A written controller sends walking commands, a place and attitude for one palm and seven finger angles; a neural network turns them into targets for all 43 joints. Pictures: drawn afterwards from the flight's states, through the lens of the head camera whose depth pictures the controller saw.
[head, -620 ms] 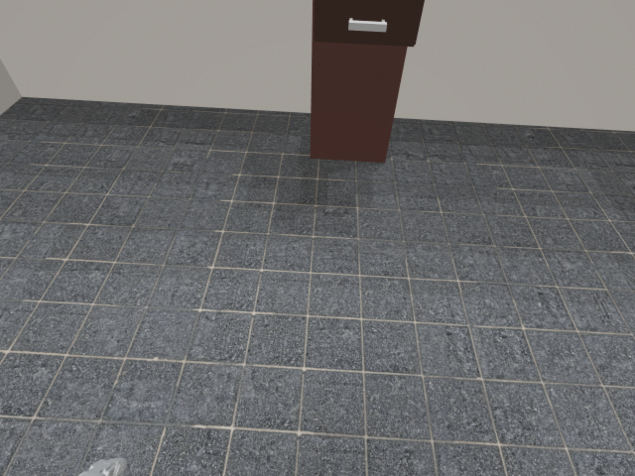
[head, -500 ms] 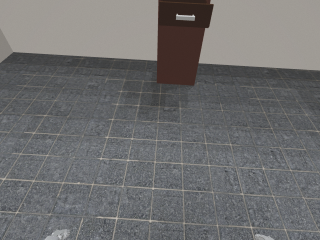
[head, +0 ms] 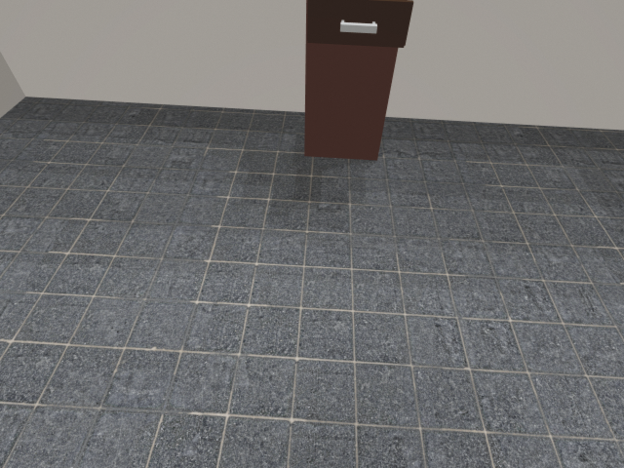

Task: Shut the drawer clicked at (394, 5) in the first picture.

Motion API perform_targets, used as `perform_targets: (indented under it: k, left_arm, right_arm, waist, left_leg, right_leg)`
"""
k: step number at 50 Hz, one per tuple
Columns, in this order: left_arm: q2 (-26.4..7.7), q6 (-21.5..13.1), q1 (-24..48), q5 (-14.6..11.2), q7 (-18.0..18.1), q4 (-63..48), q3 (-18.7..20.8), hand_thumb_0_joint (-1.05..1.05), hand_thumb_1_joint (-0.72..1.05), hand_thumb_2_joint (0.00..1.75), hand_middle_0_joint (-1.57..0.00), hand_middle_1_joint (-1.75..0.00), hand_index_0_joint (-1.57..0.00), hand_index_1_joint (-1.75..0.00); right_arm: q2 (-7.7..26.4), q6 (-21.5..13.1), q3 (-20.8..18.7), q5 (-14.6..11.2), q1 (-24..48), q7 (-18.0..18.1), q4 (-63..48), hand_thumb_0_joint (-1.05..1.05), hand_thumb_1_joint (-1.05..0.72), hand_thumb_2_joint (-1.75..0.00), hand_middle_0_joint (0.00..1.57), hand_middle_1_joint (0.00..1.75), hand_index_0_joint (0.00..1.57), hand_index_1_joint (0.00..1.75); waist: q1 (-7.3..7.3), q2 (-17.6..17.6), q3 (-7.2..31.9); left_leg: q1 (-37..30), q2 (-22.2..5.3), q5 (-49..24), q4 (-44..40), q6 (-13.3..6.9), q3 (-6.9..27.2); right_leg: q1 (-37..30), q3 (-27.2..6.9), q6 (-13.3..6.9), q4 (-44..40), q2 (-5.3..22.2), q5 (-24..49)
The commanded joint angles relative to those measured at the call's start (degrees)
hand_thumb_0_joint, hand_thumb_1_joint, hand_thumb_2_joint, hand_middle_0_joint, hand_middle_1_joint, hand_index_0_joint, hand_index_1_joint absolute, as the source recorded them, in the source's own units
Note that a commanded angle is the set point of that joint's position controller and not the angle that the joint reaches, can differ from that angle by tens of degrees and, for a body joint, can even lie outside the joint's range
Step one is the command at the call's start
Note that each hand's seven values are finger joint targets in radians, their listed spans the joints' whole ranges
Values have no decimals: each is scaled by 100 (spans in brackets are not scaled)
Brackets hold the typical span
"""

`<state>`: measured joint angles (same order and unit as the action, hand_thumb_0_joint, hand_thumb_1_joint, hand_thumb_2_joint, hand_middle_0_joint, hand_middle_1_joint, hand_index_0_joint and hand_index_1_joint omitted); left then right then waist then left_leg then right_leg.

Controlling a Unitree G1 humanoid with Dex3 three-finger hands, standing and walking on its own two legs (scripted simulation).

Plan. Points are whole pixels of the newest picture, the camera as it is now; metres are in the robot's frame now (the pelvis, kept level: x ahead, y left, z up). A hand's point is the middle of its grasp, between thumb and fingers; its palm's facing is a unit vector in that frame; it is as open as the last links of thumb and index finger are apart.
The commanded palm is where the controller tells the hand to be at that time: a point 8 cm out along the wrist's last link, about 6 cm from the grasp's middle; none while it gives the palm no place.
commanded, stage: stand and wait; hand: left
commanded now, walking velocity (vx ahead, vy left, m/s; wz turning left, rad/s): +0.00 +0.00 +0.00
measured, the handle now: (358, 25) +1.46 -0.08 +0.01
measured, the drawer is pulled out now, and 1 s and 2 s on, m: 0.29 0.29 0.29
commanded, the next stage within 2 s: look at it before walking up in 0.24 s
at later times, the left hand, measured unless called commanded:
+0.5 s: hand out of the picture +0.08 +0.24 -0.15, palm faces -0.03 -0.95 -0.32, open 7.4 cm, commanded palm none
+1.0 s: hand out of the picture +0.07 +0.24 -0.16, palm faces -0.02 -0.95 -0.32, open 7.4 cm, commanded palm none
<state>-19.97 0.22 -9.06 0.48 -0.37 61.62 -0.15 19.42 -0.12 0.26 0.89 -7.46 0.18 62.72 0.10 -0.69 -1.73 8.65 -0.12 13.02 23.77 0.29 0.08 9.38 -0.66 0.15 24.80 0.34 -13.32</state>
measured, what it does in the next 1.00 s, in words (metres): stands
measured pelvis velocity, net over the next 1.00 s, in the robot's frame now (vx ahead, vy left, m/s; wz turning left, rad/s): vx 0.01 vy -0.01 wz -0.01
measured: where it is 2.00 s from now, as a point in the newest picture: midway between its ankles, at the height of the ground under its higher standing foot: (328, 440)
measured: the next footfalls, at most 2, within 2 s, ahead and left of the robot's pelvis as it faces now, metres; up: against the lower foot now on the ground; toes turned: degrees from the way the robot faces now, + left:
left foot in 1.62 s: +0.37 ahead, +0.08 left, +0.00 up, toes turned -6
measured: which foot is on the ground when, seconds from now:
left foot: down 0.00-1.00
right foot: down 0.00-1.00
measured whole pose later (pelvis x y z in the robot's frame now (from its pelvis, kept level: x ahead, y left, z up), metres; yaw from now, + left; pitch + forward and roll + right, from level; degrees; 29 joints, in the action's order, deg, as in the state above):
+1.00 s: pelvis +0.01 -0.01 +0.00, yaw -1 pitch -1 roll +0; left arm -19.2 0.1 -8.6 0.6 -0.1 62.3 -0.1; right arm 18.7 -0.1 0.7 1.0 -6.6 0.3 63.8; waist 0.4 -0.7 -1.4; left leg 8.1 -1.0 12.5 22.2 1.0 -0.2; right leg 9.0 -0.9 -0.4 23.1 -0.5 -12.6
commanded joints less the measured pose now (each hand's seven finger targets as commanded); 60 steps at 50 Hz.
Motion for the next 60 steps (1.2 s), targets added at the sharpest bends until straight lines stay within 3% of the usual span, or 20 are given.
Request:
perform_targets:
  k: [1,15,21,46,48,50,52,54,56,58,60]
  left_arm:
    - [-1156,-146,366,6,94,-357,212,0,90,90,-20,-30,-20,-30]
    - [-1157,-164,374,13,96,-312,204,0,90,90,-20,-30,-20,-30]
    - [-1140,-177,374,12,101,-323,216,0,90,90,-20,-30,-20,-30]
    - [-1158,-184,351,10,90,-286,207,0,90,90,-20,-30,-20,-30]
    - [-475,-54,-44,12,105,-126,75,0,90,90,-20,-30,-20,-30]
    - [-483,35,-226,53,48,-155,112,0,90,90,-20,-30,-20,-30]
    - [-511,75,-341,81,-19,-289,199,0,90,90,-20,-30,-20,-30]
    - [-484,56,-516,87,-61,-403,255,0,90,90,-20,-30,-20,-30]
    - [-334,-10,-675,79,-87,-506,298,0,90,90,-20,-30,-20,-30]
    - [-146,-87,-809,82,-100,-592,330,0,90,90,-20,-30,-20,-30]
    - [83,-164,-839,74,-113,-671,333,0,90,90,-20,-30,-20,-30]
  right_arm:
    - [1182,-166,-243,-31,389,48,-389,0,-90,-90,20,30,20,30]
    - [1167,-163,-235,-33,306,35,-265,0,-90,-90,20,30,20,30]
    - [1153,-177,-235,-36,317,42,-268,0,-90,-90,20,30,20,30]
    - [1178,-167,-217,-45,384,51,-267,0,-90,-90,20,30,20,30]
    - [482,-75,-60,3,30,29,-121,0,-90,-90,20,30,20,30]
    - [473,-13,-102,37,-155,15,-140,0,-90,-90,20,30,20,30]
    - [541,-1,-161,63,-258,7,-250,0,-90,-90,20,30,20,30]
    - [582,-33,-228,54,-406,9,-347,0,-90,-90,20,30,20,30]
    - [557,-111,-286,41,-605,32,-421,0,-90,-90,20,30,20,30]
    - [581,-181,-341,24,-811,50,-452,0,-90,-90,20,30,20,30]
    - [644,-236,-418,8,-978,72,-442,0,-90,-90,20,30,20,30]
  waist:
    - [1,92,244]
    - [-13,26,230]
    - [-12,43,335]
    - [-10,83,402]
    - [1,51,415]
    - [16,8,-39]
    - [24,-39,-479]
    - [21,59,-555]
    - [-15,195,-533]
    - [-41,448,-390]
    - [-54,1012,-396]
  left_leg:
    - [104,-610,-380,-493,-219,529]
    - [71,-620,-401,-513,-189,534]
    - [-10,-639,-645,-484,-177,513]
    - [-188,-667,-888,-514,-159,505]
    - [-202,-636,-155,-387,-48,295]
    - [167,-587,1152,-343,-73,235]
    - [562,-600,1990,-322,-133,266]
    - [619,-687,2229,-163,-229,332]
    - [407,-869,2110,-67,-371,496]
    - [136,-1183,1953,-152,-544,801]
    - [-206,-1624,1397,-304,-750,1144]
  right_leg:
    - [32,-600,-200,-539,624,347]
    - [105,-669,-212,-635,644,259]
    - [-4,-641,-212,-590,654,623]
    - [-119,-613,-202,-634,657,959]
    - [-23,-634,-129,-595,577,64]
    - [401,-836,-206,-650,460,-1307]
    - [774,-1006,-310,-590,354,-2034]
    - [988,-1069,-409,-342,261,-2177]
    - [1251,-1007,-457,93,139,-1873]
    - [1487,-733,-414,720,-64,-1480]
    - [1810,-229,-314,1440,-247,-987]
